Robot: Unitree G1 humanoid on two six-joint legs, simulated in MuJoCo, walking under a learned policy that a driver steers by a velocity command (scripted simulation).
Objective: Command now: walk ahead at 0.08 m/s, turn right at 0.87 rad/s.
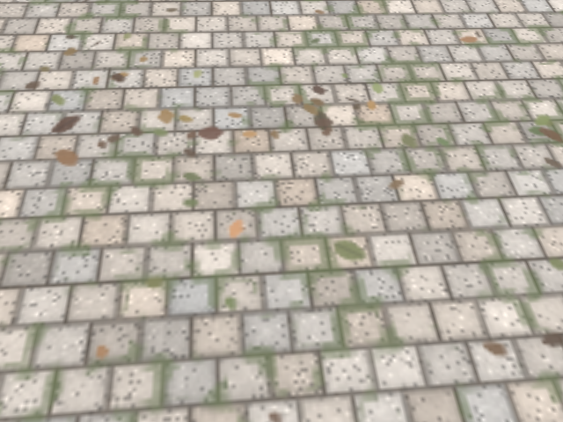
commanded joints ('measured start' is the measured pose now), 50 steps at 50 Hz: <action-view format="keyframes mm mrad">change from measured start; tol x32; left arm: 1 60 99 28 -39 5 4 -6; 18 -215 -2 -53 -169 -17 -152 -87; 23 374 230 27 -32 26 -151 -50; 50 18 32 -72 -141 4 -233 -24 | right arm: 1 -92 -107 -20 -98 16 -29 -27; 50 185 -174 -27 -45 38 -96 73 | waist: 1 13 148 -54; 43 -196 -128 -61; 46 -113 414 -161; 50 -3 -84 -27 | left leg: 1 133 285 -184 -185 139 105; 5 300 342 -229 -302 -283 110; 19 103 347 -184 -306 -104 167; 26 -759 174 -112 938 -95 0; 43 -77 -15 203 399 133 126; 46 630 142 -373 208 120 328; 47 685 300 -830 -78 -363 448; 50 207 254 -752 -239 -340 321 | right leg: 1 -191 -106 -53 248 109 31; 11 -366 -144 -63 -19 252 -15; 21 437 -59 -175 -480 244 -84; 24 935 -483 604 -677 -435 -246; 38 476 -273 -395 -863 623 -87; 43 579 -329 -429 -376 1705 -79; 44 441 -310 -392 -95 1621 -104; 46 -189 8 -236 714 -164 -56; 50 -256 -106 6 431 102 -108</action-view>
